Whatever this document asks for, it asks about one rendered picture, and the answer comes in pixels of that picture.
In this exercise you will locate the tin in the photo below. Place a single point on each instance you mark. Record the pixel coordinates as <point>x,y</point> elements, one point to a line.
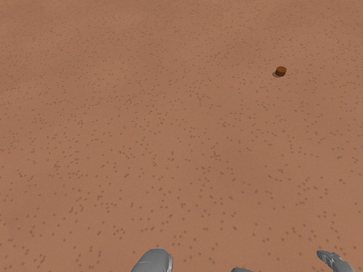
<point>280,71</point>

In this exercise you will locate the right robot hand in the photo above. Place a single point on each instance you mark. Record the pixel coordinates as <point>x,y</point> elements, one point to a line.
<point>334,261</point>

